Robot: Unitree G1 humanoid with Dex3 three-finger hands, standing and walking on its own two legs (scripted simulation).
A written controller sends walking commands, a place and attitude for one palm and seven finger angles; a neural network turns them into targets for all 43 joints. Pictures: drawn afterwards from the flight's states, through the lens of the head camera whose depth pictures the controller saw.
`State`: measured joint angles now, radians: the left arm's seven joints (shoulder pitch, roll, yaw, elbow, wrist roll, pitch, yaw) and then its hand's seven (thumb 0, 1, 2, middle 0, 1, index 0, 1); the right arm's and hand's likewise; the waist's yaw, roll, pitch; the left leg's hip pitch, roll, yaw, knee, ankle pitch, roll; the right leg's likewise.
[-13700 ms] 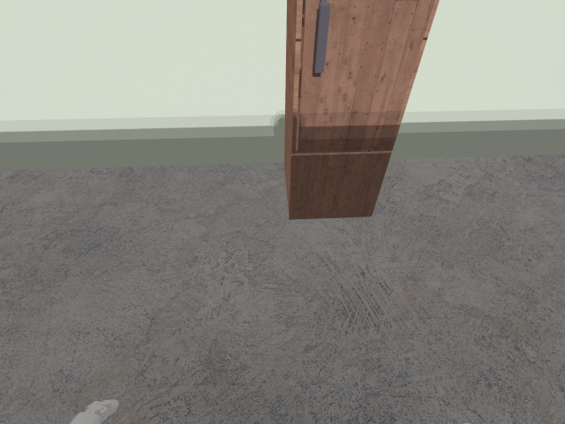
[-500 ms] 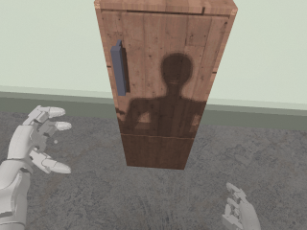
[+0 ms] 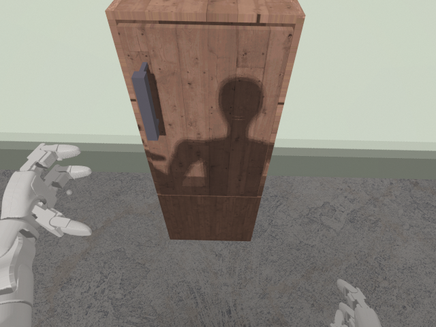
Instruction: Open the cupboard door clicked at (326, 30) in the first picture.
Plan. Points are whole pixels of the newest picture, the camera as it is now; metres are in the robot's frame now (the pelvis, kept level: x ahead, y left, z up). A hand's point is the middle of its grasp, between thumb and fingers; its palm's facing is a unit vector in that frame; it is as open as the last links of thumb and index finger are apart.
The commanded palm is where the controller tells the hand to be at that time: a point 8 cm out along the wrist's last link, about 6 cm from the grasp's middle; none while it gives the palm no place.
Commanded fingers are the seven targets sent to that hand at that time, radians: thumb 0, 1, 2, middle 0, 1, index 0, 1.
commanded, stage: raise the hand with hooked fingers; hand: left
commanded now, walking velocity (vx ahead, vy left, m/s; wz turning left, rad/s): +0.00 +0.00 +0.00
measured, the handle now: (149, 103) +0.57 +0.21 +0.10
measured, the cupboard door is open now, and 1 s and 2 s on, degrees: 0 0 0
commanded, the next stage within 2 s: move the hooked fingers beside the handle in 0.14 s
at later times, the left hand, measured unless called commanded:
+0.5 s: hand (78, 177) +0.33 +0.27 +0.11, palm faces +0.09 -1.00 +0.00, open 14.0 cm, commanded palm +0.30 +0.32 +0.12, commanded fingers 0.00 -0.50 0.30 -0.30 -1.20 -0.30 -1.20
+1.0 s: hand (92, 150) +0.39 +0.28 +0.11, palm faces +0.05 -1.00 +0.01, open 14.0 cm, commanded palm +0.37 +0.32 +0.11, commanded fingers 0.00 -0.50 0.30 -0.30 -1.20 -0.30 -1.20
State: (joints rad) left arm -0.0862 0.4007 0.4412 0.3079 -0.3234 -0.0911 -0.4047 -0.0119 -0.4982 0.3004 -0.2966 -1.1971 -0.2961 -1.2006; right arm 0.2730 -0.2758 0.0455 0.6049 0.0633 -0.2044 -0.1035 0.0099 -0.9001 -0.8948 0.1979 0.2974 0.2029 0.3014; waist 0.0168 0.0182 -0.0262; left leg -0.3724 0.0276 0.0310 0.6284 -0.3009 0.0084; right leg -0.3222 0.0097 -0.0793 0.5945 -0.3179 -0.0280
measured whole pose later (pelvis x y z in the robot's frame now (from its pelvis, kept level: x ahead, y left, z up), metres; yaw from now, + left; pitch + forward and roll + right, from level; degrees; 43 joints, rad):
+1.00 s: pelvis +0.00 +0.02 -0.01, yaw -1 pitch +7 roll -2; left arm -0.49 0.47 0.41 0.72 -0.24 -0.17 -0.39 -0.01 -0.50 0.30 -0.29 -1.20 -0.29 -1.20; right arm 0.33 -0.27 0.05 0.62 0.06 -0.12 -0.09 0.01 -0.90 -0.89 0.20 0.30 0.20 0.30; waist -0.03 0.01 -0.05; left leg -0.49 0.02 0.05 0.69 -0.32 0.03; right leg -0.44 0.00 -0.06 0.64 -0.32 0.00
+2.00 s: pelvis +0.01 +0.01 -0.02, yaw -3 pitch +17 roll -3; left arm -0.93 0.72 0.48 1.23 -0.11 -0.26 -0.42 -0.01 -0.50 0.30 -0.30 -1.20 -0.29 -1.20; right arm 0.42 -0.30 0.04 0.62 0.03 0.05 -0.06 0.00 -0.90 -0.89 0.20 0.30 0.20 0.30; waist -0.16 0.00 -0.07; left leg -0.71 0.06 0.04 0.78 -0.36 0.02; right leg -0.65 0.03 -0.06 0.70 -0.34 -0.01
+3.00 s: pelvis +0.00 +0.02 -0.02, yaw -2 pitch +16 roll -3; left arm -0.93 0.70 0.48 1.23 -0.13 -0.30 -0.39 -0.01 -0.50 0.30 -0.29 -1.20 -0.29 -1.20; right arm 0.43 -0.29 0.05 0.62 0.03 0.06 -0.06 0.00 -0.90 -0.89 0.20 0.30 0.20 0.30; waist -0.16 0.00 -0.07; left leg -0.73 0.06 0.04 0.82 -0.37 0.03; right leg -0.67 0.03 -0.06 0.73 -0.35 -0.01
